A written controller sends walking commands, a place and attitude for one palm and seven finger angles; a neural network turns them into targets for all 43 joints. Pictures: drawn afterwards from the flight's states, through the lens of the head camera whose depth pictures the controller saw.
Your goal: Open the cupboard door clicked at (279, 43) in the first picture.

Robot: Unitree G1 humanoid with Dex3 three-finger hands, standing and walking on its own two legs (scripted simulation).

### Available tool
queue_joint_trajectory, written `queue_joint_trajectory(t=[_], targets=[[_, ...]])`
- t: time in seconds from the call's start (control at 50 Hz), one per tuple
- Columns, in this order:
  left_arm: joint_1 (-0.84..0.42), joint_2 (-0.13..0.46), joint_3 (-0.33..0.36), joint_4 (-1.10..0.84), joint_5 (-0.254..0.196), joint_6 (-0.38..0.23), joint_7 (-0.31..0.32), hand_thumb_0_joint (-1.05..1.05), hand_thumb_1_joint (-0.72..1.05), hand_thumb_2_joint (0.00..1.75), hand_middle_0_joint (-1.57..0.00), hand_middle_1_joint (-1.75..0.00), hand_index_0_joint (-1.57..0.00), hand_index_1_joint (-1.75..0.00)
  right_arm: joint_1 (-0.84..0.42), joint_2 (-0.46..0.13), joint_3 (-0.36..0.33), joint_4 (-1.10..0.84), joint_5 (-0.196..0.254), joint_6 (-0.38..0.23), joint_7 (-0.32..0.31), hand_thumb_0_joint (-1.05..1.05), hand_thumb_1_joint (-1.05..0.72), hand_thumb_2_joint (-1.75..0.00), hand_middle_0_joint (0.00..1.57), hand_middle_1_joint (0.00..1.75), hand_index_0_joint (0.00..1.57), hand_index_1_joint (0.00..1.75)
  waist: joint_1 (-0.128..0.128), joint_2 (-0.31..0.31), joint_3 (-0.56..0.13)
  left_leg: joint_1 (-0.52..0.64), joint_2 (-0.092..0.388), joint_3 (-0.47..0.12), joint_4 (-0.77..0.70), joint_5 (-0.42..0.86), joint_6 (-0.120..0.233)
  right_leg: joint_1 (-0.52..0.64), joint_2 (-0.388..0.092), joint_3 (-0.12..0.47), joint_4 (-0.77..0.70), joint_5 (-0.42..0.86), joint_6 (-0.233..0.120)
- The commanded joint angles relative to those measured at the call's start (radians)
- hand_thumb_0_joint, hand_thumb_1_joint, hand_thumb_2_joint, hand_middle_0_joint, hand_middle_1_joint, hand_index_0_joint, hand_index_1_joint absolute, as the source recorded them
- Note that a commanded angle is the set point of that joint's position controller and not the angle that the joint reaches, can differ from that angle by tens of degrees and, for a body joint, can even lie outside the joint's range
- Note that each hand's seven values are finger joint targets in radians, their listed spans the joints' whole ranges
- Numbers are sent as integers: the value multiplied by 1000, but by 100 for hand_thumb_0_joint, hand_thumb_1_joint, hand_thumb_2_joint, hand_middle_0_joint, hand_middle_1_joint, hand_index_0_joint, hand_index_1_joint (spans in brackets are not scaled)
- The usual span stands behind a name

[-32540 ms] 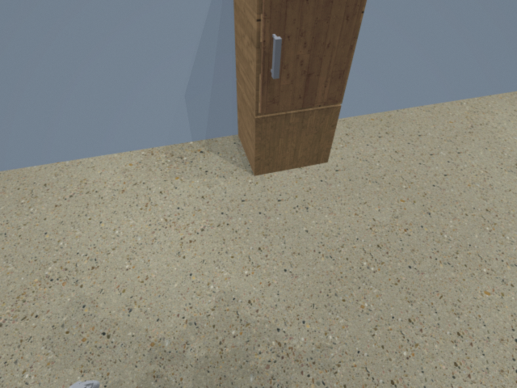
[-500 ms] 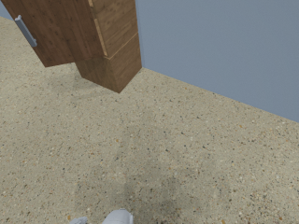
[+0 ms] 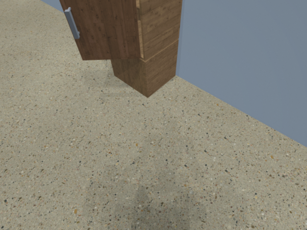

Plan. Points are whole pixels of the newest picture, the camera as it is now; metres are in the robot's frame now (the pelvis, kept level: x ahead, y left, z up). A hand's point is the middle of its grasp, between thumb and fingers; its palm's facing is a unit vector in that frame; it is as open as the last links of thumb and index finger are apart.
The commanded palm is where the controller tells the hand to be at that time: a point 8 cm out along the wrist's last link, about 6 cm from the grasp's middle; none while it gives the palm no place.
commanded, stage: take the last steps up to it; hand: left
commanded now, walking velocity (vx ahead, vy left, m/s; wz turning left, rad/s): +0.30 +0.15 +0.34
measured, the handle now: (73, 23) +1.14 +0.56 -0.06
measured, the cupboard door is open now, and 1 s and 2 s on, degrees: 44 44 44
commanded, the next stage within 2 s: come to a stop and stand still in 1.78 s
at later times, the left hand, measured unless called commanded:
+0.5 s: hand out of the picture -0.06 +0.19 -0.15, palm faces +0.31 -0.93 -0.19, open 7.4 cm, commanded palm none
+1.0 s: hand (77, 153) +0.36 +0.31 -0.14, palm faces +0.13 -0.97 -0.23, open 7.4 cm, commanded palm none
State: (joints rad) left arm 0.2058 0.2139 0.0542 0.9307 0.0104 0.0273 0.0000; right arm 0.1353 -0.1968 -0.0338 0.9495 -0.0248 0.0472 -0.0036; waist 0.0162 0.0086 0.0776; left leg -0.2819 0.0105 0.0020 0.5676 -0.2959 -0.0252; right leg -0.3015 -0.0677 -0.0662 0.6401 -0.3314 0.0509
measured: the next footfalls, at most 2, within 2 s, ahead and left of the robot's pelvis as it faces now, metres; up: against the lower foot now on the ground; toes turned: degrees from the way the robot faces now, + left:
left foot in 0.54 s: +0.15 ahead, +0.20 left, +0.00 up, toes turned +18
right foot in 1.00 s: +0.36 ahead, +0.04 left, +0.00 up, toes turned +1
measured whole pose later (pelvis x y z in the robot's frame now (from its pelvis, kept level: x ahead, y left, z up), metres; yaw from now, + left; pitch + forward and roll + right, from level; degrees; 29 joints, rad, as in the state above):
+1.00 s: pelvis +0.24 +0.11 +0.00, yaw +9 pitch +0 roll +3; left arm 0.07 0.17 0.05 0.93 0.02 -0.02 -0.02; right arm 0.43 -0.18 -0.03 1.13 -0.03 -0.03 -0.01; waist -0.03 0.01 0.06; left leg -0.03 -0.04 0.16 0.46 -0.42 0.03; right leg -0.40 -0.08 -0.11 0.63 -0.23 -0.05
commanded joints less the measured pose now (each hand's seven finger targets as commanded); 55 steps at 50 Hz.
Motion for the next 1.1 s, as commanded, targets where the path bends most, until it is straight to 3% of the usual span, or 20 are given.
queue_joint_trajectory(t=[0.0, 0.02, 0.08, 0.28, 0.4, 0.44, 0.48, 0.5, 0.52, 0.54, 0.56, 0.6, 0.66, 0.88, 0.94, 0.96, 0.98, 1.0, 1.04, 1.08], targets=[[150, 225, 38, -20, 19, -43, 21, 0, 90, 90, -20, -30, -20, -30, -17, -94, -42, -90, 18, -14, 3, 0, -90, -90, 20, 30, 20, 30, 44, -283, -118, -195, -54, 1, 332, -319, 7, 204, -388, 368, -374, 260, -181], [142, 199, 36, -20, 16, -52, 23, 0, 90, 90, -20, -30, -20, -30, -49, -115, -49, -84, 6, -2, 2, 0, -90, -90, 20, 30, 20, 30, 54, -332, -79, -241, -21, -67, 484, -317, 11, 130, -385, 436, -418, 183, -204], [88, 125, 28, -25, 11, -60, 24, 0, 90, 90, -20, -30, -20, -30, -27, -99, -53, -35, 1, -9, 21, 0, -90, -90, 20, 30, 20, 30, 19, -160, -11, -341, 26, -59, 636, -88, -2, 177, -293, 237, -398, 130, -159], [262, 97, 26, 95, 18, -101, 22, 0, 90, 90, -20, -30, -20, -30, -92, -44, -34, -30, 3, -18, 48, 0, -90, -90, 20, 30, 20, 30, 61, -159, -11, -420, 60, 24, 409, 14, -26, 352, -316, 65, -428, 282, -153], [243, 127, 31, 129, 24, -96, 18, 0, 90, 90, -20, -30, -20, -30, -134, -30, -17, -50, 9, -34, 62, 0, -90, -90, 20, 30, 20, 30, 49, -213, 29, -232, 38, 102, 143, 3, 5, 243, -321, -20, -399, 281, -139], [209, 142, 39, 134, 25, -90, 17, 0, 90, 90, -20, -30, -20, -30, -79, -45, -20, -42, 10, -45, 59, 0, -90, -90, 20, 30, 20, 30, 18, -216, 20, -92, 26, 121, 64, -18, 23, 176, -325, -28, -353, 248, -131], [161, 133, 43, 123, 20, -84, 11, 0, 90, 90, -20, -30, -20, -30, 148, -104, -34, 25, 4, -64, 41, 0, -90, -90, 20, 30, 20, 30, -93, -87, -77, 245, -14, 162, -102, 24, 36, 60, -243, -133, -90, 295, -86], [188, 71, 32, 104, 11, -76, 2, 0, 90, 90, -20, -30, -20, -30, 289, -216, -63, 61, -6, -72, 23, 0, -90, -90, 20, 30, 20, 30, -143, 185, -177, 443, 169, -91, -149, -18, 97, -123, -116, -192, 209, 24, -40], [141, 23, 16, 56, 8, -72, 1, 0, 90, 90, -20, -30, -20, -30, 386, -291, -82, 78, -6, -67, 3, 0, -90, -90, 20, 30, 20, 30, -170, 317, -193, 479, 353, -383, -282, -13, 193, -334, -12, -116, 476, -311, -26], [67, 23, 10, 23, 9, -74, 6, 0, 90, 90, -20, -30, -20, -30, 359, -282, -75, 78, -4, -60, -4, 0, -90, -90, 20, 30, 20, 30, -151, 159, -150, 368, 395, -398, -313, -82, 236, -375, -38, -17, 614, -288, -61], [48, 2, 9, 31, 10, -72, 8, 0, 90, 90, -20, -30, -20, -30, 275, -241, -65, 55, -3, -69, -14, 0, -90, -90, 20, 30, 20, 30, -115, 208, -129, 306, 374, -366, -330, -101, 237, -422, -61, 19, 673, -204, -64], [68, 17, 17, 68, 18, -62, -2, 0, 90, 90, -20, -30, -20, -30, 169, -128, -31, 26, -2, -82, -18, 0, -90, -90, 20, 30, 20, 30, -53, 149, -24, 137, 298, -223, -364, -7, 204, -361, -101, 43, 640, -62, -63], [127, -6, 12, 91, 19, -47, -5, 0, 90, 90, -20, -30, -20, -30, 166, -92, -19, 36, 0, -106, -20, 0, -90, -90, 20, 30, 20, 30, 1, 67, -42, 122, 255, -106, -374, 185, 210, -293, -92, 28, 553, 2, -52], [-124, 2, 6, -33, 15, -44, -15, 0, 90, 90, -20, -30, -20, -30, 278, -102, -18, 111, -9, -109, -15, 0, -90, -90, 20, 30, 20, 30, -18, 42, 29, 179, 243, -20, -342, 368, 219, -168, -33, -21, 83, 72, -64], [27, 43, 20, 1, 17, -56, -14, 0, 90, 90, -20, -30, -20, -30, 265, -113, -16, 128, -3, -103, -13, 0, -90, -90, 20, 30, 20, 30, 61, -36, -23, 83, 173, 23, -130, 400, 162, 141, 20, -50, -78, 117, -87], [182, 97, 38, 42, 22, -68, -9, 0, 90, 90, -20, -30, -20, -30, 251, -102, -16, 123, 9, -108, -8, 0, -90, -90, 20, 30, 20, 30, 125, -108, -103, -35, 95, 86, 93, 321, 115, 370, -74, 72, -150, 110, -126], [310, 204, 63, 79, 21, -75, 1, 0, 90, 90, -20, -30, -20, -30, 289, -59, -14, 97, 19, -114, -2, 0, -90, -90, 20, 30, 20, 30, 138, -322, -215, -276, -42, 142, 400, -108, 55, 611, -359, 471, -278, 178, -240], [299, 220, 65, 79, 2, -80, 5, 0, 90, 90, -20, -30, -20, -30, 265, -102, -22, 94, 11, -104, -5, 0, -90, -90, 20, 30, 20, 30, 124, -311, -222, -319, -26, 34, 624, -275, 46, 530, -455, 628, -378, 183, -293], [134, 130, 41, 39, 0, -78, 18, 0, 90, 90, -20, -30, -20, -30, 146, -73, -29, 80, 8, -92, -3, 0, -90, -90, 20, 30, 20, 30, 66, -68, -33, -369, 68, -50, 676, -103, 38, 278, -393, 430, -397, 191, -256], [105, 56, 19, 46, 3, -98, 14, 0, 90, 90, -20, -30, -20, -30, 187, -12, -16, 103, 1, -74, 6, 0, -90, -90, 20, 30, 20, 30, 20, -114, -35, -294, 91, -22, 591, 10, 15, 180, -281, 198, -410, 356, -187]])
